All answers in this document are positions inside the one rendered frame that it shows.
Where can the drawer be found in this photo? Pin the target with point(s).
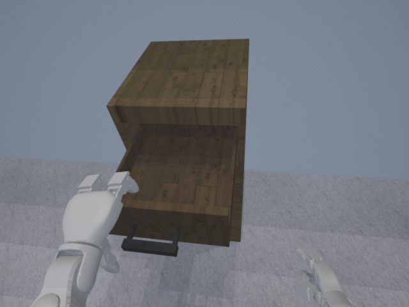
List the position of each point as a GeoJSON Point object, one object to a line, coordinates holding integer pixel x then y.
{"type": "Point", "coordinates": [186, 178]}

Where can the robot left hand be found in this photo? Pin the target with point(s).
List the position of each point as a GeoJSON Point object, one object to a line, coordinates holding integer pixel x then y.
{"type": "Point", "coordinates": [92, 213]}

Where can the cabinet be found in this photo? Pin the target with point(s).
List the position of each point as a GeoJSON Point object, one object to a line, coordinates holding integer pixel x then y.
{"type": "Point", "coordinates": [195, 82]}

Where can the handle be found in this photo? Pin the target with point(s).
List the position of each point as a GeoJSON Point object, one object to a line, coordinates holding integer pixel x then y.
{"type": "Point", "coordinates": [156, 248]}

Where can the robot right hand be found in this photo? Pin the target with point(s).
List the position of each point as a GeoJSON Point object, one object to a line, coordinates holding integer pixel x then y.
{"type": "Point", "coordinates": [312, 286]}

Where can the robot left forearm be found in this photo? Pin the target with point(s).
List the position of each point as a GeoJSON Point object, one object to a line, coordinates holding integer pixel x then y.
{"type": "Point", "coordinates": [71, 276]}

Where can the robot right forearm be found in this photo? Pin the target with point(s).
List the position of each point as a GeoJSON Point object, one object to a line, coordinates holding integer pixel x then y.
{"type": "Point", "coordinates": [335, 298]}

